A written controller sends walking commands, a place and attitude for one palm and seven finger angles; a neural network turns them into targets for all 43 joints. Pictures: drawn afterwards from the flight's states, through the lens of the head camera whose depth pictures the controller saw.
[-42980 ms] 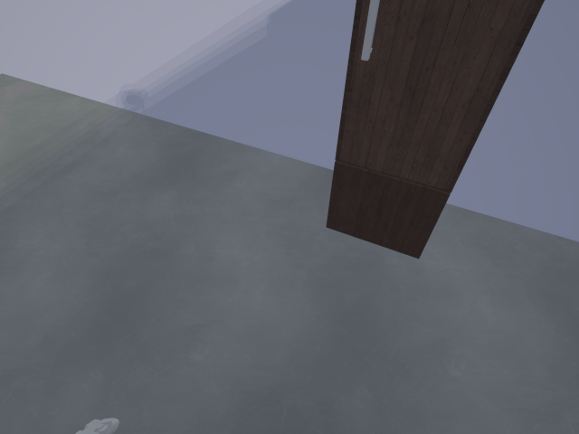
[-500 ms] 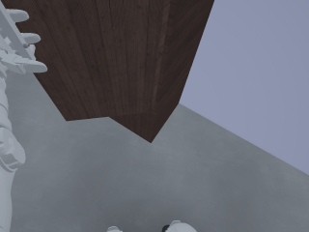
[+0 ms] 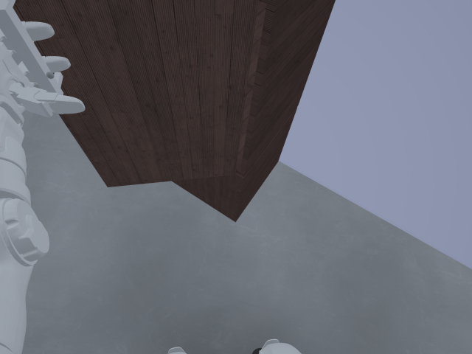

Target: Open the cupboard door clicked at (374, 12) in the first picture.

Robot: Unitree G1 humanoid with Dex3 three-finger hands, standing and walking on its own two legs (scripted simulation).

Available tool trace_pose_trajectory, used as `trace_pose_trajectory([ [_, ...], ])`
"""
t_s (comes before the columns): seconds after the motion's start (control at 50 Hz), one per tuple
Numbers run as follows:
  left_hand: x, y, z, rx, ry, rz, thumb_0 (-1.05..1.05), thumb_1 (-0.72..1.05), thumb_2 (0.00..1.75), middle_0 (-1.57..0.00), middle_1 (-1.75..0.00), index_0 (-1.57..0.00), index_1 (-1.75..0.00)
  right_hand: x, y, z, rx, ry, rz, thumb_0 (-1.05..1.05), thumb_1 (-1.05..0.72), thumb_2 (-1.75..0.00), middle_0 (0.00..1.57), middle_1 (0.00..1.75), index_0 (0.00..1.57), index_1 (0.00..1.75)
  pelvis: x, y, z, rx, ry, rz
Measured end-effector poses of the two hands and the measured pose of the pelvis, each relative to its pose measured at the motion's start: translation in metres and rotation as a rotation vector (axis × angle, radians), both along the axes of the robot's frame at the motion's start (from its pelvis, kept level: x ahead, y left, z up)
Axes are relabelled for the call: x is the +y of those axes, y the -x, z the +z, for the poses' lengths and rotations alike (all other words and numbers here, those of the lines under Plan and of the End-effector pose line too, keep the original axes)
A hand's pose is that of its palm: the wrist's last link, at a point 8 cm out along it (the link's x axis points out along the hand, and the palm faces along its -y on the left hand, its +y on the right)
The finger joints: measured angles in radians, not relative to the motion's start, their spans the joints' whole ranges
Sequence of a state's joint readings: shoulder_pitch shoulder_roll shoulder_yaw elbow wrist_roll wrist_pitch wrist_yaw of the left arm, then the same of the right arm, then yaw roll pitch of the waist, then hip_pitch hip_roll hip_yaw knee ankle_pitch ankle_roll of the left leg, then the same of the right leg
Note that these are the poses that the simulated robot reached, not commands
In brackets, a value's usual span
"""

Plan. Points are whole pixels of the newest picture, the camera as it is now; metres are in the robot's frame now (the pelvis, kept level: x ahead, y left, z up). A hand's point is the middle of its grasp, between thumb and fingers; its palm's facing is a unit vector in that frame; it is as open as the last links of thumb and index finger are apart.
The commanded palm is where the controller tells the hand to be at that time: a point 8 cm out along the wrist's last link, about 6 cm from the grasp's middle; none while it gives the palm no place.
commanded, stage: close the thumb around the handle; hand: left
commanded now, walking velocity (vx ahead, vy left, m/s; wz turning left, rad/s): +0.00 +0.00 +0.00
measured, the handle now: (34, 50) +0.57 +0.26 +0.16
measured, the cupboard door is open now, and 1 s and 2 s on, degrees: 42 44 63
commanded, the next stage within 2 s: pull the door open along its arc in 0.62 s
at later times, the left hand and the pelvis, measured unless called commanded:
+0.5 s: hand (43, 79) +0.51 +0.24 +0.15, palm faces +0.06 -1.00 +0.01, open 6.4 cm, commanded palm +0.49 +0.28 +0.15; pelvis +0.00 +0.00 +0.00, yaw +0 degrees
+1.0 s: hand (45, 83) +0.50 +0.23 +0.15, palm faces +0.04 -1.00 +0.01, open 5.8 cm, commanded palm +0.45 +0.28 +0.15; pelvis +0.00 +0.00 +0.00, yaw -1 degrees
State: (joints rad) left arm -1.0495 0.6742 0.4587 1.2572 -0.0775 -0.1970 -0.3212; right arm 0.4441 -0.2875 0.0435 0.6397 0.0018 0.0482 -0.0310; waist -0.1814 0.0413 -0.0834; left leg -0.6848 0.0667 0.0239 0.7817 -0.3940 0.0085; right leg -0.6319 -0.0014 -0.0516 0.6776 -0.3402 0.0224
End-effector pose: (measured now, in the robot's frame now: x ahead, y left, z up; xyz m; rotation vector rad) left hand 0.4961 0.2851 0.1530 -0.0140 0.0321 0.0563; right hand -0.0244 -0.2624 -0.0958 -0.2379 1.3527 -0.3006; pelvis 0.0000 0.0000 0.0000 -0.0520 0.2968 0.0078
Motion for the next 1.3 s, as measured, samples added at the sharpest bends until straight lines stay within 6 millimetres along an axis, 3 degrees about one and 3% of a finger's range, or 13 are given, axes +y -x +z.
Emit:
trace_pose_trajectory([
  [0.16,0.005,0.005,0.002,-0.012,-0.005,-0.001,-0.01,-0.25,0.41,-0.32,-1.22,-0.32,-1.22,-0.006,0.004,0.003,0.005,0.013,-0.008,0.0,-0.9,-0.89,0.2,0.3,0.2,0.3,-0.003,0.0,0.001,-0.002,-0.002,-0.004],
  [0.54,0.006,0.01,0.002,-0.013,-0.005,0.004,0.01,0.7,0.82,-0.33,-1.31,-0.35,-1.31,-0.004,0.006,0.002,0.003,0.015,-0.009,0.0,-0.9,-0.89,0.2,0.3,0.2,0.3,-0.001,0.003,0.001,-0.011,0.0,-0.001],
  [0.88,0.004,0.009,0.002,-0.008,-0.003,-0.009,0.01,0.73,0.84,-0.34,-1.33,-0.36,-1.33,-0.001,0.005,0.001,-0.015,0.008,-0.009,0.0,-0.9,-0.89,0.2,0.3,0.2,0.3,0.0,0.004,0.001,-0.007,-0.002,-0.007],
  [1.04,0.001,0.023,0.0,-0.035,-0.003,-0.018,0.01,0.75,0.81,-0.32,-1.33,-0.33,-1.32,-0.003,-0.002,0.003,-0.047,-0.003,-0.033,0.0,-0.9,-0.89,0.2,0.3,0.2,0.3,0.0,-0.003,0.004,-0.03,-0.007,-0.03],
  [1.16,-0.004,0.048,-0.001,-0.053,0.0,-0.037,0.01,0.74,0.78,-0.32,-1.33,-0.31,-1.31,-0.003,-0.032,0.004,-0.141,-0.024,-0.03,0.01,-0.9,-0.89,0.2,0.3,0.2,0.3,0.0,-0.009,0.008,-0.067,-0.013,-0.041],
  [1.3,-0.021,0.096,-0.002,-0.066,0.003,-0.057,0.01,0.72,0.75,-0.32,-1.32,-0.3,-1.3,0.001,-0.096,0.011,-0.35,-0.066,0.02,0.01,-0.9,-0.89,0.2,0.3,0.2,0.3,-0.001,-0.015,0.014,-0.124,-0.023,-0.049],
])
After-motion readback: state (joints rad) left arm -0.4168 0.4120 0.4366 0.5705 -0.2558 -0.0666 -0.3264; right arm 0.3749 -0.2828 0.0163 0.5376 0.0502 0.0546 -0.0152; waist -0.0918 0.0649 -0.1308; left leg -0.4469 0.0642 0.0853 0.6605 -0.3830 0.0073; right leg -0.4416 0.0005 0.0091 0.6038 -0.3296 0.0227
